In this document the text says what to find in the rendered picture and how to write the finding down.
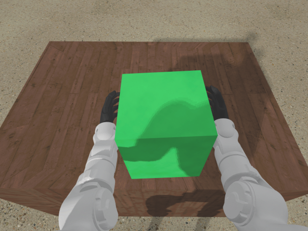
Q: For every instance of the right robot hand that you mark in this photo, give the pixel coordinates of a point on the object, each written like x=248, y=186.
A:
x=218, y=108

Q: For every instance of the pedestal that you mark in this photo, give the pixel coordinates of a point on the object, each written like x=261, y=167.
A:
x=47, y=136

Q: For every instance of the robot left forearm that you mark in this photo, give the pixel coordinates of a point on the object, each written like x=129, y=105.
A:
x=101, y=164

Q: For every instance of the left robot hand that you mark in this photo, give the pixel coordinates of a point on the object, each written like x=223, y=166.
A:
x=107, y=113

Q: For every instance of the carton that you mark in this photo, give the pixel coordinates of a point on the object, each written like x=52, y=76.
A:
x=165, y=127

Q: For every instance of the robot right forearm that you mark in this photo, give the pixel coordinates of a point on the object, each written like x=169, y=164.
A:
x=230, y=157

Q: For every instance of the robot right upper arm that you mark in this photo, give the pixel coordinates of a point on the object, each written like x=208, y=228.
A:
x=252, y=207

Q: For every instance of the robot left upper arm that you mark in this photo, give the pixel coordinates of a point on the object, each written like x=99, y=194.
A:
x=91, y=210

